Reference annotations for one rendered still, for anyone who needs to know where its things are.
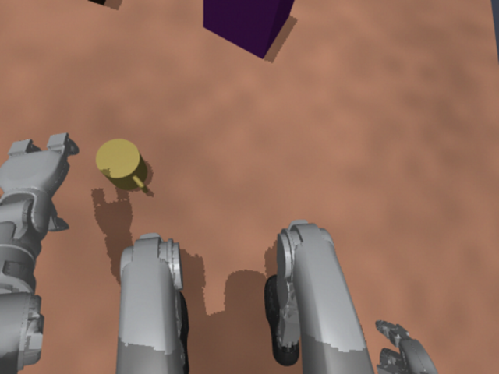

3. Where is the right robot foot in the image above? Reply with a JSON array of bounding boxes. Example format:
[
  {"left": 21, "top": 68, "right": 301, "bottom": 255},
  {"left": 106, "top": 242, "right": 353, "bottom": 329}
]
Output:
[{"left": 264, "top": 274, "right": 299, "bottom": 366}]

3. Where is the left robot hand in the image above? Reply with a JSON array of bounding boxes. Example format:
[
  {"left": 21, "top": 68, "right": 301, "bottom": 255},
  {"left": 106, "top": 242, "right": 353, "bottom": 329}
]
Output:
[{"left": 0, "top": 132, "right": 79, "bottom": 231}]

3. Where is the left robot arm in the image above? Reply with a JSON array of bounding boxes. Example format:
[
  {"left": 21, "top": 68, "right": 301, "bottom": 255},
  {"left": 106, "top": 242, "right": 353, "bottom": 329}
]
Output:
[{"left": 0, "top": 188, "right": 53, "bottom": 374}]

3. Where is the right robot hand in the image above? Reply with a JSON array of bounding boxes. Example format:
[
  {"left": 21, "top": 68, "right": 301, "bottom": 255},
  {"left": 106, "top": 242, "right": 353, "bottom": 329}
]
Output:
[{"left": 376, "top": 320, "right": 438, "bottom": 374}]

